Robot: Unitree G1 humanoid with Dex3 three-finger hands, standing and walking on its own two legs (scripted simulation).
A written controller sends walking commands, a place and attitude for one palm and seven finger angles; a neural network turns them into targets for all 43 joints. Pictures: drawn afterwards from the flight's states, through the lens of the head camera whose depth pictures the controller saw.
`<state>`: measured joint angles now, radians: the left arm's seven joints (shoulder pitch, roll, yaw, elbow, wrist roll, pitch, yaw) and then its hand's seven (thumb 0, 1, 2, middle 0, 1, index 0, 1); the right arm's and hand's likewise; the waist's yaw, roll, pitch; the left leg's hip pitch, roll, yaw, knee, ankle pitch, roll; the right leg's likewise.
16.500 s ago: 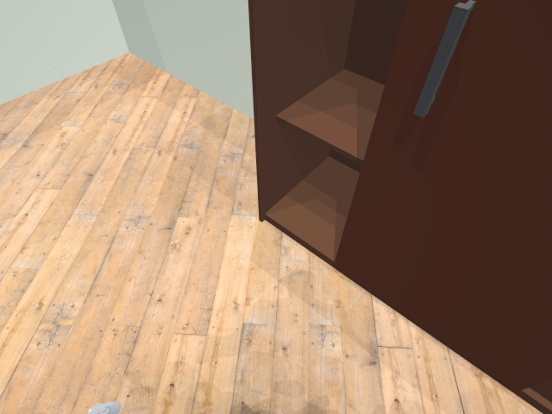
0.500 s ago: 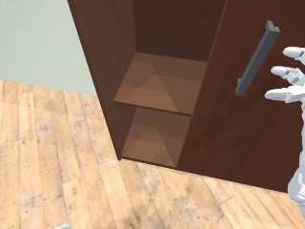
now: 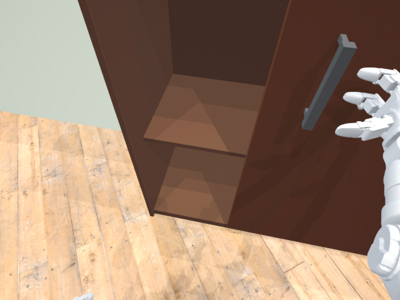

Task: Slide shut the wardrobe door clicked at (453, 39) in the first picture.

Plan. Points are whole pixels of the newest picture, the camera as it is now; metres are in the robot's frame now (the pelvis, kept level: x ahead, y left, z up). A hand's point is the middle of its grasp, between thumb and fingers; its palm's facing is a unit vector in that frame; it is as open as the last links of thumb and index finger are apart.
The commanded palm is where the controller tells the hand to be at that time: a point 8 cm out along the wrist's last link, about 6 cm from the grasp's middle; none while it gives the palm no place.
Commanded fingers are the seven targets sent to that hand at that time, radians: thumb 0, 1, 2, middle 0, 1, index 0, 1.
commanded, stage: move the hooked fingers beside the handle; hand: right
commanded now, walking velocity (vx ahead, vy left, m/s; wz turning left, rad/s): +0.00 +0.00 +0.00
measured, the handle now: (323, 86) +0.52 -0.17 +0.18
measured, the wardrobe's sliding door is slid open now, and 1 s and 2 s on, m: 0.39 0.39 0.39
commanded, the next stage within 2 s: feel for the door with the fingertips in 0.22 s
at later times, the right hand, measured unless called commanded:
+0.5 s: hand (364, 113) +0.43 -0.22 +0.19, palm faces +0.07 +1.00 +0.02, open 14.0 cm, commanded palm +0.41 -0.27 +0.18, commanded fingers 0.00 0.50 -0.30 0.30 1.20 0.30 1.20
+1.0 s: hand (352, 104) +0.46 -0.21 +0.19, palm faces +0.10 +0.99 +0.02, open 14.0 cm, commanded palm +0.44 -0.26 +0.18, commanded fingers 0.00 0.50 -0.30 0.30 1.20 0.30 1.20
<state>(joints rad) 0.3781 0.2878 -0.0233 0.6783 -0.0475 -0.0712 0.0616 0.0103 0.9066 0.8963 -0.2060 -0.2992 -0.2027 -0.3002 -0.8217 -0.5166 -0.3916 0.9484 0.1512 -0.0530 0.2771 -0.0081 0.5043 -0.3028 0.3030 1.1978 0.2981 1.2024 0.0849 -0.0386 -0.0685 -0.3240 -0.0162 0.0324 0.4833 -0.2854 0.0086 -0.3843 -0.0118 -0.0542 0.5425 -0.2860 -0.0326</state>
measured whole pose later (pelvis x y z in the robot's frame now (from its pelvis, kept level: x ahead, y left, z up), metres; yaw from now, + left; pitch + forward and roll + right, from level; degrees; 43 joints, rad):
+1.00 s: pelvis -0.01 +0.01 +0.00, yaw +0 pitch +7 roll +1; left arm 0.39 0.28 -0.03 0.70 -0.05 -0.08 0.06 0.01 0.91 0.90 -0.21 -0.30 -0.20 -0.30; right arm -0.89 -0.52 -0.40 1.06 0.13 -0.08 0.23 -0.01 0.50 -0.30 0.30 1.20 0.30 1.20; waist 0.10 -0.03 -0.06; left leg -0.33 -0.03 0.03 0.50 -0.28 0.02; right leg -0.39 -0.02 -0.06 0.55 -0.27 -0.02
